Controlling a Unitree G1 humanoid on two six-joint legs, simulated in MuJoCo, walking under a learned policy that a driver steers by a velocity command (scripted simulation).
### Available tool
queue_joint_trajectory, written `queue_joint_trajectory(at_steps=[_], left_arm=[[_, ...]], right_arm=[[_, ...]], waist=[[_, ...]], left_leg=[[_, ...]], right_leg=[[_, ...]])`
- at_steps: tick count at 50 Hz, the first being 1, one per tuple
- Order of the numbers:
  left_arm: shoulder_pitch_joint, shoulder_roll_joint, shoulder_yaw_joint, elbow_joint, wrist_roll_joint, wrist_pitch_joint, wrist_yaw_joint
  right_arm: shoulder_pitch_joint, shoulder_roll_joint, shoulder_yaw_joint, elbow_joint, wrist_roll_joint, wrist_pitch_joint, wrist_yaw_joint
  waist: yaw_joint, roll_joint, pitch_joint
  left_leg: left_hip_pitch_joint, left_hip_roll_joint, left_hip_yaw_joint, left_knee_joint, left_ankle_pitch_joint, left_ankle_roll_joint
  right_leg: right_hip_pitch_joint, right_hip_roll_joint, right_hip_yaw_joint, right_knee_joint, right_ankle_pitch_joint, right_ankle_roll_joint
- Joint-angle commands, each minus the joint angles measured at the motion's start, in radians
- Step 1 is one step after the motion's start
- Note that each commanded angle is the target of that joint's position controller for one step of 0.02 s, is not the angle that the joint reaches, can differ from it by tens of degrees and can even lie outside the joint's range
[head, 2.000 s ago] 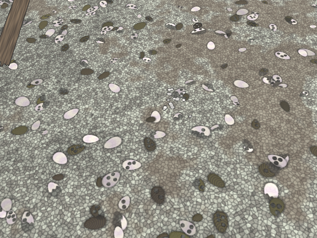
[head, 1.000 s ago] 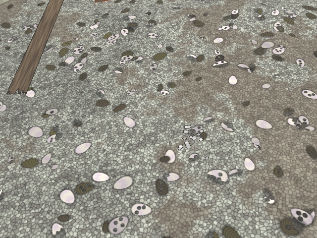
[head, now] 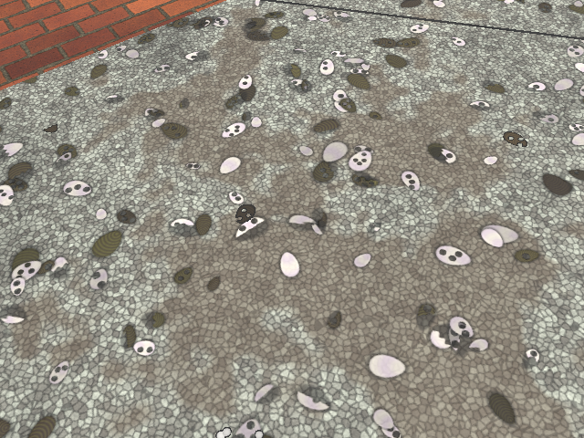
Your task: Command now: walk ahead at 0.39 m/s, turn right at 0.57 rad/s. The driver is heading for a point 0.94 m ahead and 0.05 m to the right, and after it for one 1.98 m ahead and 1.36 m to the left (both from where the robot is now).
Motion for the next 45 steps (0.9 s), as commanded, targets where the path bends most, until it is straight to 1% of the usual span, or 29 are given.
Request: queue_joint_trajectory(at_steps=[1, 3, 6, 9, 10, 11, 12, 13, 14, 15, 16, 18, 19, 22, 24, 27, 29, 30, 31, 32, 33, 34, 35, 36, 37, 39, 40, 43, 45], left_arm=[[-0.035, 0.183, 0.053, -0.073, -0.004, -0.006, 0.026], [-0.003, 0.189, 0.057, -0.061, -0.008, 0.012, 0.037], [0.027, 0.182, 0.058, -0.046, -0.015, 0.032, 0.046], [-0.017, 0.16, 0.057, -0.064, -0.01, 0.043, 0.058], [-0.051, 0.145, 0.052, -0.078, -0.012, 0.045, 0.058], [-0.046, 0.099, 0.037, -0.101, -0.002, 0.042, 0.055], [0.117, 0.029, 0.017, -0.094, 0.012, 0.042, 0.052], [0.237, 0.109, 0.022, -0.086, -0.008, 0.042, 0.044], [0.177, 0.191, 0.047, -0.064, -0.019, 0.057, 0.047], [0.074, 0.217, 0.057, -0.079, -0.018, 0.076, 0.053], [0.028, 0.213, 0.061, -0.086, -0.016, 0.096, 0.059], [0.014, 0.158, 0.05, -0.105, -0.017, 0.116, 0.06], [0.019, 0.129, 0.044, -0.109, -0.017, 0.117, 0.06], [-0.015, 0.096, 0.029, -0.128, -0.001, 0.108, 0.058], [-0.034, 0.087, 0.02, -0.133, 0.004, 0.104, 0.052], [-0.05, 0.1, 0.019, -0.132, 0.004, 0.105, 0.038], [-0.036, 0.099, 0.02, -0.122, 0.007, 0.104, 0.028], [-0.01, 0.094, 0.02, -0.106, 0.01, 0.101, 0.023], [-0.007, 0.107, 0.023, -0.104, 0.016, 0.1, 0.022], [-0.013, 0.161, 0.031, -0.12, 0.025, 0.101, 0.029], [-0.071, 0.205, 0.032, -0.14, 0.034, 0.102, 0.034], [-0.053, 0.193, 0.035, -0.134, 0.039, 0.087, 0.031], [-0.036, 0.203, 0.038, -0.111, 0.037, 0.07, 0.031], [-0.031, 0.202, 0.039, -0.096, 0.027, 0.054, 0.032], [-0.033, 0.181, 0.033, -0.087, 0.016, 0.04, 0.036], [-0.017, 0.144, 0.022, -0.075, 0.011, 0.024, 0.042], [-0.012, 0.138, 0.022, -0.072, 0.01, 0.018, 0.043], [-0.01, 0.153, 0.032, -0.064, 0.005, 0.007, 0.04], [0.006, 0.173, 0.041, -0.052, -0.001, 0.004, 0.034]], right_arm=[[-0.023, -0.049, -0.011, -0.062, -0.008, 0.002, -0.007], [-0.077, -0.035, -0.005, -0.077, -0.002, -0.002, -0.001], [-0.117, -0.059, -0.014, -0.096, 0.011, 0.0, 0.008], [-0.06, -0.106, -0.036, -0.085, 0.006, -0.01, 0.012], [-0.005, -0.112, -0.041, -0.072, -0.001, -0.017, 0.009], [0.06, -0.151, -0.049, -0.071, -0.02, -0.022, 0.001], [0.082, -0.186, -0.05, -0.081, -0.04, -0.012, -0.007], [0.126, -0.178, -0.057, -0.061, -0.011, 0.011, -0.002], [0.074, -0.113, -0.042, -0.094, 0.002, 0.025, -0.004], [0.034, -0.074, -0.029, -0.105, 0.002, 0.04, -0.009], [-0.007, -0.058, -0.02, -0.109, -0.001, 0.055, -0.013], [-0.046, -0.081, -0.025, -0.097, -0.011, 0.07, -0.02], [-0.046, -0.085, -0.028, -0.089, -0.014, 0.071, -0.023], [-0.031, -0.101, -0.036, -0.067, -0.008, 0.073, -0.027], [-0.046, -0.115, -0.041, -0.06, 0.0, 0.08, -0.024], [-0.043, -0.133, -0.044, -0.042, 0.014, 0.091, -0.013], [-0.046, -0.137, -0.041, -0.026, 0.027, 0.097, -0.007], [-0.051, -0.128, -0.036, -0.017, 0.035, 0.1, -0.006], [-0.011, -0.1, -0.027, 0.005, 0.039, 0.099, -0.003], [0.028, -0.044, -0.008, 0.012, 0.02, 0.095, 0.005], [0.032, 0.005, 0.006, -0.008, -0.007, 0.088, 0.007], [-0.058, -0.077, -0.012, -0.021, -0.005, 0.086, 0.0], [-0.064, -0.113, -0.029, -0.024, 0.016, 0.084, 0.003], [-0.041, -0.127, -0.042, -0.005, 0.026, 0.082, 0.003], [-0.023, -0.138, -0.051, 0.008, 0.027, 0.079, 0.003], [-0.021, -0.108, -0.048, 0.023, 0.03, 0.061, 0.013], [-0.026, -0.09, -0.044, 0.028, 0.03, 0.05, 0.018], [-0.059, -0.049, -0.026, 0.031, 0.027, 0.03, 0.03], [-0.078, -0.044, -0.018, 0.027, 0.03, 0.026, 0.036]], waist=[[-0.029, -0.084, -0.054], [0.001, -0.113, -0.084], [0.012, -0.137, -0.1], [-0.03, -0.164, -0.116], [-0.066, -0.157, -0.135], [-0.083, -0.083, -0.236], [-0.008, 0.158, -0.341], [0.005, 0.281, -0.448], [-0.023, 0.142, -0.366], [-0.043, 0.077, -0.276], [-0.038, 0.05, -0.21], [-0.013, 0.099, -0.12], [-0.013, 0.118, -0.114], [-0.028, 0.109, -0.16], [-0.032, 0.103, -0.183], [-0.041, 0.118, -0.169], [-0.023, 0.11, -0.154], [-0.004, 0.105, -0.148], [-0.003, 0.086, -0.137], [-0.029, -0.059, -0.144], [-0.069, -0.276, -0.12], [0.016, -0.233, -0.088], [0.017, -0.24, -0.05], [0.011, -0.244, -0.024], [0.007, -0.239, -0.011], [0.001, -0.181, -0.011], [0.002, -0.164, -0.019], [0.013, -0.162, -0.031], [0.024, -0.167, -0.026]], left_leg=[[0.067, -0.053, 0.046, -0.203, 0.16, -0.037], [0.146, -0.107, 0.061, -0.338, 0.291, -0.035], [0.178, -0.139, 0.024, -0.443, 0.311, -0.022], [0.218, -0.128, -0.016, -0.516, 0.246, 0.018], [0.3, -0.111, 0.0, -0.586, 0.326, 0.04], [0.499, 0.007, -0.077, -0.57, 0.55, 0.093], [0.796, 0.263, -0.331, -0.498, 0.986, 0.238], [0.883, 0.405, -0.585, -0.527, 0.794, 0.366], [0.801, 0.336, -0.509, -0.566, 0.573, 0.336], [0.707, 0.27, -0.364, -0.585, 0.44, 0.286], [0.6, 0.218, -0.277, -0.615, 0.361, 0.264], [0.418, 0.141, -0.137, -0.685, 0.279, 0.249], [0.4, 0.126, -0.091, -0.702, 0.288, 0.256], [0.437, 0.165, -0.053, -0.704, 0.396, 0.299], [0.431, 0.176, -0.028, -0.706, 0.388, 0.305], [0.418, 0.181, -0.019, -0.711, 0.266, 0.298], [0.403, 0.172, -0.013, -0.682, 0.184, 0.273], [0.372, 0.157, 0.001, -0.651, 0.155, 0.245], [0.323, 0.128, 0.02, -0.616, 0.089, 0.188], [0.247, 0.055, 0.094, -0.481, -0.04, 0.093], [0.156, -0.069, 0.182, -0.397, -0.234, 0.011], [0.161, -0.064, 0.112, -0.247, -0.271, 0.0], [0.071, -0.07, 0.101, -0.142, -0.257, 0.008], [-0.001, -0.058, 0.084, -0.073, -0.239, 0.014], [-0.057, -0.042, 0.063, -0.046, -0.195, 0.019], [-0.089, -0.032, 0.059, -0.047, -0.1, 0.028], [-0.085, -0.03, 0.065, -0.075, -0.058, 0.031], [0.019, -0.042, 0.091, -0.246, 0.016, 0.026], [0.09, -0.053, 0.103, -0.333, 0.018, 0.025]], right_leg=[[-0.041, -0.186, 0.135, -0.086, 0.473, -0.141], [-0.053, -0.158, 0.124, -0.045, 0.459, -0.095], [0.004, -0.181, 0.213, 0.016, 0.36, -0.064], [0.088, -0.2, 0.32, 0.139, 0.331, -0.039], [0.082, -0.165, 0.313, 0.218, 0.306, -0.012], [0.018, -0.099, 0.267, 0.395, 0.174, 0.029], [-0.219, 0.029, 0.165, 0.661, -0.491, 0.094], [-0.355, 0.005, 0.122, 0.869, -0.605, 0.128], [-0.4, -0.048, 0.127, 0.958, -0.509, 0.162], [-0.423, -0.074, 0.083, 0.97, -0.431, 0.18], [-0.411, -0.099, 0.065, 0.951, -0.386, 0.192], [-0.326, -0.125, 0.012, 0.86, -0.325, 0.193], [-0.301, -0.122, -0.013, 0.813, -0.313, 0.193], [-0.253, -0.143, -0.025, 0.678, -0.294, 0.186], [-0.184, -0.151, -0.032, 0.57, -0.254, 0.171], [-0.111, -0.14, -0.055, 0.432, -0.217, 0.146], [-0.037, -0.123, -0.078, 0.278, -0.149, 0.118], [0.035, -0.106, -0.097, 0.161, -0.078, 0.096], [0.109, -0.11, -0.074, 0.069, -0.029, 0.067], [0.178, -0.252, 0.113, -0.023, 0.074, 0.016], [0.098, -0.411, 0.31, -0.079, -0.047, -0.104], [0.014, -0.422, 0.357, -0.152, -0.292, -0.159], [0.046, -0.407, 0.366, -0.193, -0.446, -0.153], [0.085, -0.391, 0.361, -0.201, -0.473, -0.132], [0.133, -0.38, 0.347, -0.201, -0.448, -0.113], [0.184, -0.356, 0.298, -0.204, -0.343, -0.098], [0.201, -0.348, 0.271, -0.207, -0.292, -0.095], [0.171, -0.318, 0.188, -0.211, -0.196, -0.091], [0.131, -0.323, 0.172, -0.211, -0.195, -0.101]])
